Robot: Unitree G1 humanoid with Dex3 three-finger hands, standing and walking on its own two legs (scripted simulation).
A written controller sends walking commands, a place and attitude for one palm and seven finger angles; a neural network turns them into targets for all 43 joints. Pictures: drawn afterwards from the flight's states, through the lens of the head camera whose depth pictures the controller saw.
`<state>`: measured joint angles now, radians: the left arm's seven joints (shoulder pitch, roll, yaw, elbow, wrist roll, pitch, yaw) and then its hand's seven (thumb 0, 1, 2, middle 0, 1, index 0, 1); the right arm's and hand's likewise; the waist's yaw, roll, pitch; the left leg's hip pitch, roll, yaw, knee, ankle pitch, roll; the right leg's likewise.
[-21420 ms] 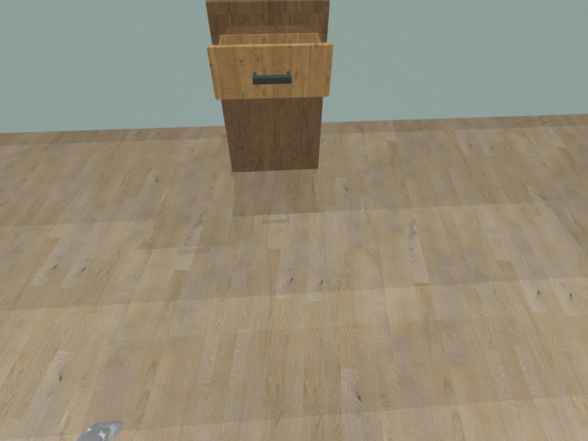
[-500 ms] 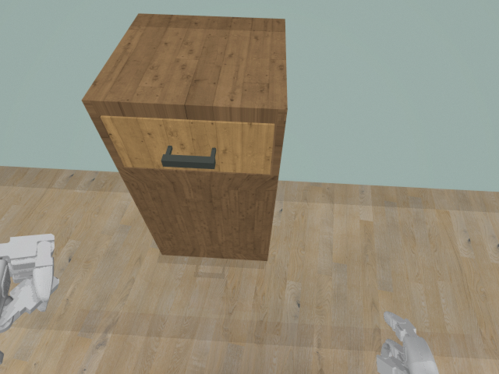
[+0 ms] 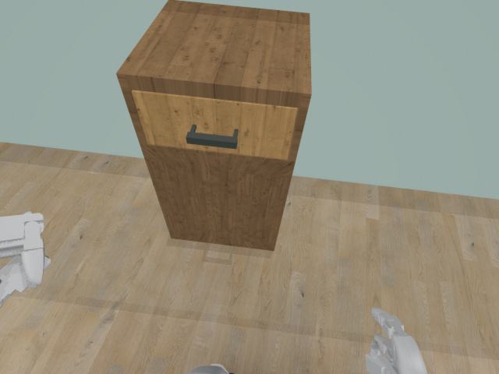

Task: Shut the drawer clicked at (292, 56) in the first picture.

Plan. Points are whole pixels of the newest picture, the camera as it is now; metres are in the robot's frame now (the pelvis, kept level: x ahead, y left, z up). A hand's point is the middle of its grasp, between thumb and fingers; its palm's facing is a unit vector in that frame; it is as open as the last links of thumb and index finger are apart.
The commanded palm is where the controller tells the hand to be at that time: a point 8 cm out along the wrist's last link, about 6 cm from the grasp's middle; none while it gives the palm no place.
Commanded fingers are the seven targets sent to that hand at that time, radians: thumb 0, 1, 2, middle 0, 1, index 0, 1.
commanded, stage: step back with the hand held close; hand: left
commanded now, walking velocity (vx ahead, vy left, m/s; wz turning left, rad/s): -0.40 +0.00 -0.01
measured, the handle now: (213, 135) +0.68 +0.13 -0.08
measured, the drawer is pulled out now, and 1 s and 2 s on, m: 0.00 0.00 0.00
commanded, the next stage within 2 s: stop stepping back and stand still in 0.86 s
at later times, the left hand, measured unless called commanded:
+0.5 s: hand (24, 288) +0.17 +0.23 +0.18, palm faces +0.34 -0.81 -0.49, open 3.2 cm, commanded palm +0.10 +0.27 +0.19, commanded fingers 0.00 0.90 0.90 -1.40 -1.60 -1.40 -1.60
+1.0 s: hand out of the picture +0.04 +0.18 +0.17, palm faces +0.27 -0.87 -0.42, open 3.2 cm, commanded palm -0.04 +0.22 +0.19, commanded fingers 0.00 0.90 0.90 -1.40 -1.60 -1.40 -1.60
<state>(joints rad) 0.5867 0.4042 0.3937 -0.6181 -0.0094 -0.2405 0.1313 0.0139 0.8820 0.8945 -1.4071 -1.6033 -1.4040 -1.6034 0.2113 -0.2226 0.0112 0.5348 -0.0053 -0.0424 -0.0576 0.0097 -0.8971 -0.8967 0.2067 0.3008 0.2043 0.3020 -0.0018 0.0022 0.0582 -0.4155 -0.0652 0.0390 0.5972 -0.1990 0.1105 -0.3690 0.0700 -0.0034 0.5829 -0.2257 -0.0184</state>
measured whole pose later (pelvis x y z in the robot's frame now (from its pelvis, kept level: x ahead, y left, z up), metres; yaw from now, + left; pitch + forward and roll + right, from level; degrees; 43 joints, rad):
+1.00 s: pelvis -0.18 -0.05 +0.01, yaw -3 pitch -1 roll -2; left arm 0.53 0.41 0.38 -0.50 -0.08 -0.25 0.10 0.01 0.88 0.89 -1.41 -1.60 -1.40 -1.60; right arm 0.15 -0.24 -0.01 0.57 -0.02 -0.07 -0.05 0.01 -0.90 -0.90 0.20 0.30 0.20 0.30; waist -0.02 0.00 0.04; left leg -0.42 0.01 0.00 0.39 0.03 0.05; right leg -0.31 0.09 0.04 0.77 -0.52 0.02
